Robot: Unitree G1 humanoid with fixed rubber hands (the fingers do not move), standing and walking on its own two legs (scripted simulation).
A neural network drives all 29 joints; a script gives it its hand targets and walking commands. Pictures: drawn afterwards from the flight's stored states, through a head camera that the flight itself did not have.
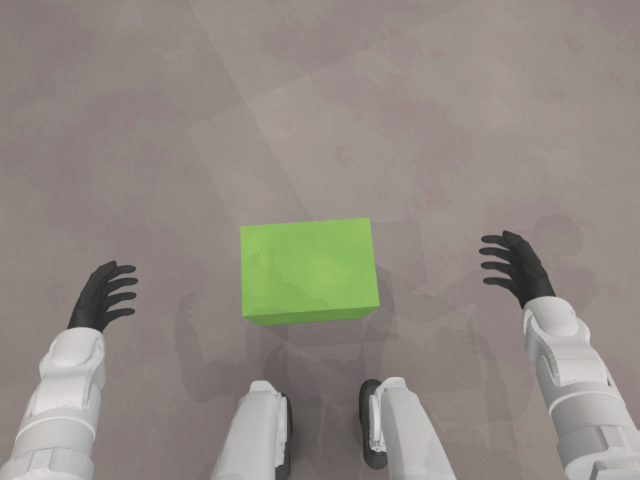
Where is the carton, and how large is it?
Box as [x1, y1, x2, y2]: [240, 218, 379, 325]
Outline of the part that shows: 369,218 240,226 242,315 260,325 358,318 362,317 377,307 379,303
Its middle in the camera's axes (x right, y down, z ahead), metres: -0.03 +0.09 +0.93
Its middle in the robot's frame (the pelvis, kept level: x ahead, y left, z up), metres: +0.44 +0.05 -0.53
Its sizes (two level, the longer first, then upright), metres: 0.272 0.186 0.297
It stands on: the floor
